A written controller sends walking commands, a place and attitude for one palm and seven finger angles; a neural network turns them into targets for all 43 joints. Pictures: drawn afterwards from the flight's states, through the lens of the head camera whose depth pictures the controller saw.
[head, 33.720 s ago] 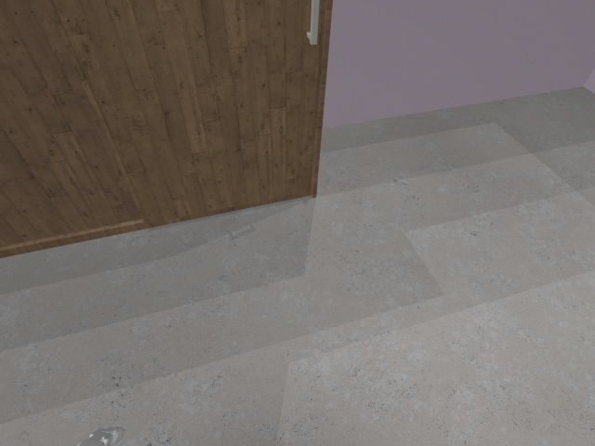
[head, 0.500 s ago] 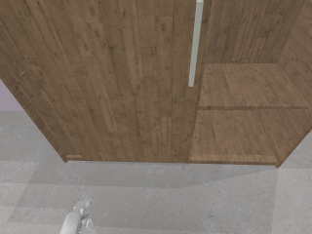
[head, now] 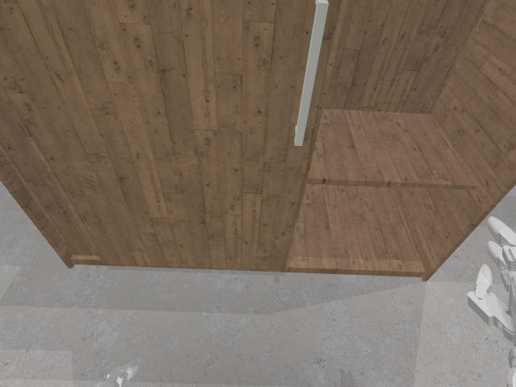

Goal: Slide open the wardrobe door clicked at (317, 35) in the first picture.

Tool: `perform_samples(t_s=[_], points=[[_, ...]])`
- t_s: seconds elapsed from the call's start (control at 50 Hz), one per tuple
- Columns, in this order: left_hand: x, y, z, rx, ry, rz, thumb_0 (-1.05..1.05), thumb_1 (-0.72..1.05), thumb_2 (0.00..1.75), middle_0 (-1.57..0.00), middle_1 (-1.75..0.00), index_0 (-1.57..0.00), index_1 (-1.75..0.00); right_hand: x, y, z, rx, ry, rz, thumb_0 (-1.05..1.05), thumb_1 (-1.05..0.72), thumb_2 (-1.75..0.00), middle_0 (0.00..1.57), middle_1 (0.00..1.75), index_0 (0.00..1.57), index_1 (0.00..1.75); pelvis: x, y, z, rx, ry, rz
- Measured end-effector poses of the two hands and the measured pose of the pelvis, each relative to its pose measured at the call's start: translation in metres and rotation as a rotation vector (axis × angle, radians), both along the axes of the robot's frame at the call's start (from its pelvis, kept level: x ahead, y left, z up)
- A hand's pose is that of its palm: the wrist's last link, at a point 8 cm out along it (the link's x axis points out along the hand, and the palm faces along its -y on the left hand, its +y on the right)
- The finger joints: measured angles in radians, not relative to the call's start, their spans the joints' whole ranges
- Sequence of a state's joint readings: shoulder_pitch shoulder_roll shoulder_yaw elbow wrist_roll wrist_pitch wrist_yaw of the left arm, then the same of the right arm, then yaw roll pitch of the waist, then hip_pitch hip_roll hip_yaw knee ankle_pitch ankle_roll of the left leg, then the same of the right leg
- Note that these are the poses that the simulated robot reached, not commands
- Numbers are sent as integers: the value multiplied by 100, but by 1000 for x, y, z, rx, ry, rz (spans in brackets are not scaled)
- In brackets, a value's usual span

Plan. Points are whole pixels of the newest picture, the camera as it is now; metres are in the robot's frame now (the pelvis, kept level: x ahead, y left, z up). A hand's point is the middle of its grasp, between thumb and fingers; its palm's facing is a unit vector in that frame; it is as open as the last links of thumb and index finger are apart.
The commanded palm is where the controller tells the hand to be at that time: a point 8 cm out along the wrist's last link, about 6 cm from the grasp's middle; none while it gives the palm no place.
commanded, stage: let the arm hang, fingers relaxed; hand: right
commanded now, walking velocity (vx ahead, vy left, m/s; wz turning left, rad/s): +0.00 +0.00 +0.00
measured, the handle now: (307, 80) +0.69 -0.05 +0.16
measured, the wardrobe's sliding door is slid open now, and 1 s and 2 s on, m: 0.61 0.61 0.61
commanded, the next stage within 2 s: look to check the result in 1.02 s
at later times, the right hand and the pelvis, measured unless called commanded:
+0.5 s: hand out of the picture -0.02 -0.19 -0.16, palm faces -0.01 +0.98 -0.22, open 7.3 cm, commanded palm none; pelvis +0.01 -0.01 +0.01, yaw +1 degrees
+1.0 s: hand out of the picture +0.02 -0.19 -0.16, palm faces -0.01 +0.98 -0.18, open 7.4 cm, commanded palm none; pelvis +0.01 -0.02 +0.02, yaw +1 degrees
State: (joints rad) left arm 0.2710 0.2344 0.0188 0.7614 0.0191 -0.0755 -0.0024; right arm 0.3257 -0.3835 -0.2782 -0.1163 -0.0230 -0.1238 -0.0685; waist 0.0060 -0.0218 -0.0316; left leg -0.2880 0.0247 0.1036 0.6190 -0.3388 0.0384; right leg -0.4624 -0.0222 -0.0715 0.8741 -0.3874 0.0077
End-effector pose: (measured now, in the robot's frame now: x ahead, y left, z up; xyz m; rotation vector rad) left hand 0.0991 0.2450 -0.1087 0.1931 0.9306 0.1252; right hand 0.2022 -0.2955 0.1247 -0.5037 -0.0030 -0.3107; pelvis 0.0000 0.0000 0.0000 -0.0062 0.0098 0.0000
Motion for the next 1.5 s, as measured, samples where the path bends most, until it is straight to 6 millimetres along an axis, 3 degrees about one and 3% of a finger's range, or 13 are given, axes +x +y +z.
perform_samples(t_s=[0.04,0.08,0.14,0.2,0.26,0.34,0.46,0.56,0.72,0.9,1.28,1.5], points=[[4,3,-11,11,43,-13,1,90,89,-21,-30,-20,-30,5,-3,-66,120,237,-52,0,-89,-90,20,30,20,30,2,-5,-6,2,-6,-27],[5,6,-19,31,74,-12,1,90,89,-21,-30,-20,-30,-5,5,-135,216,489,-73,1,-90,-90,20,30,20,30,4,-9,-12,8,-5,-29],[1,7,-18,52,122,4,1,91,89,-20,-30,-20,-30,-50,36,-217,340,858,-76,1,-91,-90,20,30,19,30,6,-9,-12,-4,-10,-7],[-9,6,-13,61,187,15,1,91,89,-20,-30,-20,-30,-112,73,-259,460,1130,-88,1,-91,-90,20,30,19,30,7,-5,-4,1,-10,3],[-21,3,-10,60,273,16,1,91,89,-20,-30,-20,-30,-150,66,-264,494,1200,-194,-3,-101,-90,21,30,20,30,8,1,3,7,-3,-3],[-36,-4,-13,35,349,37,1,91,89,-20,-30,-20,-30,-192,59,-262,477,1329,-242,-2,-100,-90,21,30,20,30,11,1,9,15,-2,-2],[-56,-19,-21,-13,407,71,1,91,89,-20,-30,-20,-30,-222,54,-252,456,1424,-281,0,-95,-90,21,30,20,30,13,-3,14,15,-13,8],[-73,-26,-24,-32,446,90,1,92,89,-20,-30,-20,-30,-217,58,-251,457,1414,-270,0,-92,-90,20,30,20,30,13,-7,15,11,-22,12],[-99,-40,-25,-59,490,116,1,91,89,-20,-30,-20,-30,-187,69,-255,474,1345,-206,1,-91,-90,20,30,20,30,12,-10,16,8,-31,17],[-117,-53,-25,-81,517,141,1,91,89,-20,-30,-20,-30,-182,62,-255,464,1330,-203,2,-93,-90,20,30,20,30,10,-14,16,8,-32,21],[-111,-56,-22,-57,492,141,1,91,89,-20,-30,-20,-30,-206,64,-260,503,1377,-206,1,-91,-90,20,30,20,30,5,-24,16,12,-34,22],[-110,-58,-21,-48,487,141,1,91,89,-20,-30,-20,-30,-209,58,-260,500,1389,-207,1,-91,-90,20,30,20,30,3,-29,16,12,-29,23]])
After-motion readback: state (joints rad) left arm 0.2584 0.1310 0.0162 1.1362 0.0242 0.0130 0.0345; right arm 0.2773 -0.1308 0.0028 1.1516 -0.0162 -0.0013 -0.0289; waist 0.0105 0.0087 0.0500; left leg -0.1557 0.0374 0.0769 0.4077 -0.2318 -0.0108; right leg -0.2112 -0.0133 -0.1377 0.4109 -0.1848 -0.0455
